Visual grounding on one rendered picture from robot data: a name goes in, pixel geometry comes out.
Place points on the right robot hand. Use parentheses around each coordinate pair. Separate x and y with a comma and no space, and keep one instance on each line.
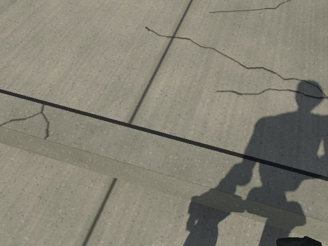
(296,241)

